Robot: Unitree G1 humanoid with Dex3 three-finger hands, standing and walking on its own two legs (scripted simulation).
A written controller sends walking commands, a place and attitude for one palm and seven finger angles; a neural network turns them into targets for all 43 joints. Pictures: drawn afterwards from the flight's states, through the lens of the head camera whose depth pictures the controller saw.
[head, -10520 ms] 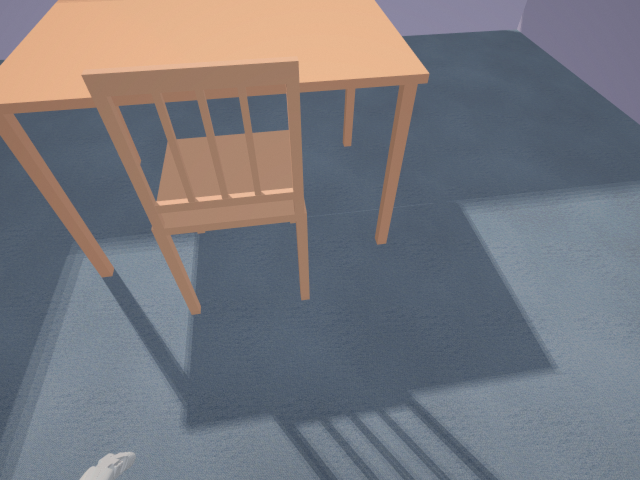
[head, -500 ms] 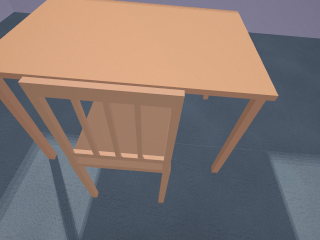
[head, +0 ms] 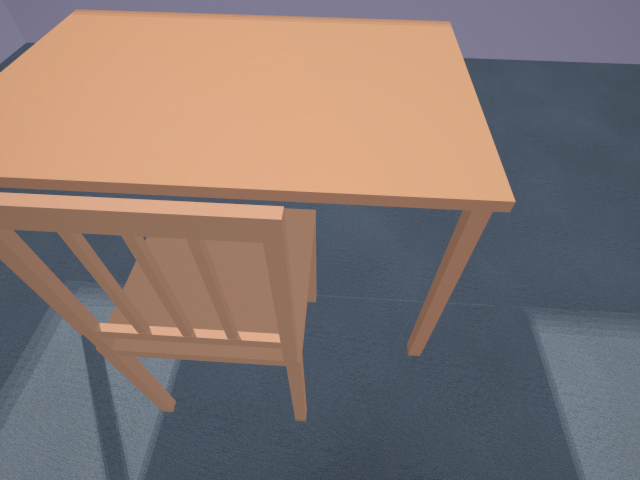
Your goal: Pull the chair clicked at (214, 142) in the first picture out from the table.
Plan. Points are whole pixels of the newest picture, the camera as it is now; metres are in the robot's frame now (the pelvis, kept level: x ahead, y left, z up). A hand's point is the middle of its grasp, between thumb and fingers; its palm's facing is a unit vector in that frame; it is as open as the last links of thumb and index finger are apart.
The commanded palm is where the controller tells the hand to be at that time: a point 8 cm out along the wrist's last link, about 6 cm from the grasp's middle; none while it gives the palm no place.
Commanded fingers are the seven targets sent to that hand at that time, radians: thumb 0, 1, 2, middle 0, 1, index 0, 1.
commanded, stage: come to a stop and stand still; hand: left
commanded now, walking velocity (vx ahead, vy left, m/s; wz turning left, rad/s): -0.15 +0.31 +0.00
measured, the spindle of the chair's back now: (163, 290) +0.40 +0.29 -0.07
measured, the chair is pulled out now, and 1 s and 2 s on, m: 0.00 0.00 0.00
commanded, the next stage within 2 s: look again from close up in 1.22 s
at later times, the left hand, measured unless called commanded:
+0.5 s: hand out of the picture -0.01 +0.26 -0.18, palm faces +0.07 -0.96 -0.28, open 7.4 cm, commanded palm none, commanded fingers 0.00 0.90 0.90 -0.20 -0.30 -0.20 -0.30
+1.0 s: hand out of the picture -0.05 +0.24 -0.17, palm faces +0.03 -0.99 -0.15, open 7.4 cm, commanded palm none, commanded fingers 0.00 0.90 0.90 -0.20 -0.30 -0.20 -0.30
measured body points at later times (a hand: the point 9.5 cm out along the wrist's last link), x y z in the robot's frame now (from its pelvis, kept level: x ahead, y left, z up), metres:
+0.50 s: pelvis -0.04 +0.05 -0.01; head -0.03 +0.06 +0.44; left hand -0.01 +0.31 -0.15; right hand +0.01 -0.18 -0.15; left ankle -0.03 +0.17 -0.73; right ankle -0.03 -0.08 -0.71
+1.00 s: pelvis -0.05 +0.08 +0.01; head -0.04 +0.09 +0.46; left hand -0.06 +0.29 -0.15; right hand -0.08 -0.12 -0.15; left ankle -0.03 +0.17 -0.73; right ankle -0.06 -0.04 -0.73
